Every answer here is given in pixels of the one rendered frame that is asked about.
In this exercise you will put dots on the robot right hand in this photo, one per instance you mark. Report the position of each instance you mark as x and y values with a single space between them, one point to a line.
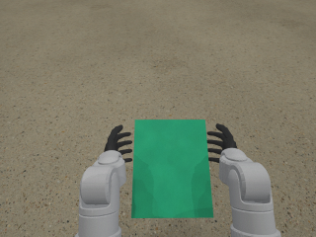
227 141

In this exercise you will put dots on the right robot forearm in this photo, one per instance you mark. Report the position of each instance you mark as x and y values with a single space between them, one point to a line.
250 194

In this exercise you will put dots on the carton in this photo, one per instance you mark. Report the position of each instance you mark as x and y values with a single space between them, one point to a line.
171 177

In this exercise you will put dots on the robot left hand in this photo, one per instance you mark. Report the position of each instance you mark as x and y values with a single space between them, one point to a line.
113 143

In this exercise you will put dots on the left robot forearm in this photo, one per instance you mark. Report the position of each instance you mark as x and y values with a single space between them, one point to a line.
99 196

